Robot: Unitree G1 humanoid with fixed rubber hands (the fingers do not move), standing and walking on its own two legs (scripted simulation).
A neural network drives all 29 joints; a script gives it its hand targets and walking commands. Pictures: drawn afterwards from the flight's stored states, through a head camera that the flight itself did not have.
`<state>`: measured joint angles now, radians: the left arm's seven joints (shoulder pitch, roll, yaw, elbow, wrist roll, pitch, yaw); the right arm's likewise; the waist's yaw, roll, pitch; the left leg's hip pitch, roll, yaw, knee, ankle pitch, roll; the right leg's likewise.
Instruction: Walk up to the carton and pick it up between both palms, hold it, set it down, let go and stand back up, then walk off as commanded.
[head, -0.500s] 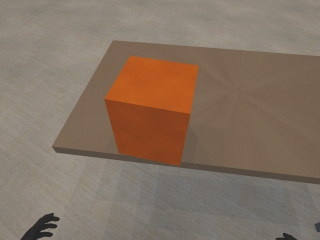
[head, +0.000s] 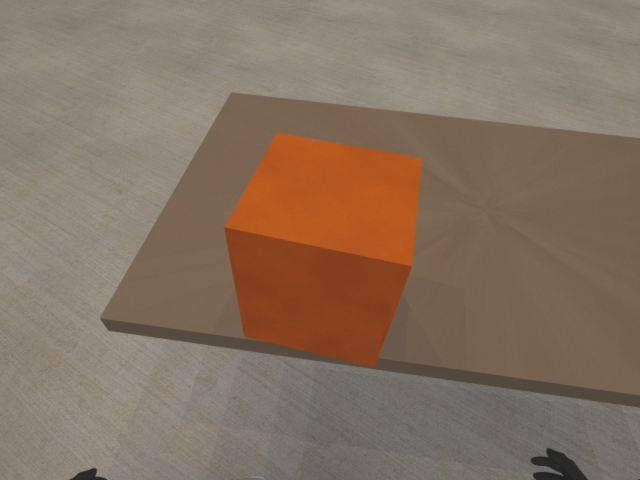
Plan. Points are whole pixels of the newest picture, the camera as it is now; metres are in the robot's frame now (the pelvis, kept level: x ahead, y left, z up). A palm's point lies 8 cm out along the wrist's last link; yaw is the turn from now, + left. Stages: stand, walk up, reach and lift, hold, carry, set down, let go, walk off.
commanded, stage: walk up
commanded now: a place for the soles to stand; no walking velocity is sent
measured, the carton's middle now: (326, 253) +0.43 +0.01 +0.03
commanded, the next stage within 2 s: reach and lift in 1.58 s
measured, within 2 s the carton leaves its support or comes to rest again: neither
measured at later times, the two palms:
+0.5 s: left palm out of the picture +0.09 +0.33 -0.06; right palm out of the picture +0.12 -0.31 -0.08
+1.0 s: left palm out of the picture +0.11 +0.33 -0.07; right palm out of the picture +0.13 -0.31 -0.08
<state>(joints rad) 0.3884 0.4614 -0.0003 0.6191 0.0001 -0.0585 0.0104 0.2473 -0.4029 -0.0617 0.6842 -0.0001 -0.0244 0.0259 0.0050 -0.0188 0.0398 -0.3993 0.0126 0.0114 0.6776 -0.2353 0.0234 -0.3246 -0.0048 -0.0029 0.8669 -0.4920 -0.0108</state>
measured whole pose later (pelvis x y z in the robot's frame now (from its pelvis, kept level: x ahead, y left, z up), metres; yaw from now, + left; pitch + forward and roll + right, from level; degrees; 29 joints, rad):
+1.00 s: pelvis +0.03 +0.01 +0.00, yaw -1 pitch -2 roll -1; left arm 0.38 0.48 0.00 0.64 0.00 -0.09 0.01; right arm 0.24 -0.42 -0.06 0.72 0.00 -0.01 0.03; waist 0.00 0.01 0.06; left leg -0.36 0.03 0.03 0.77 -0.44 0.02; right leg -0.33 -0.02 0.00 0.73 -0.36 0.00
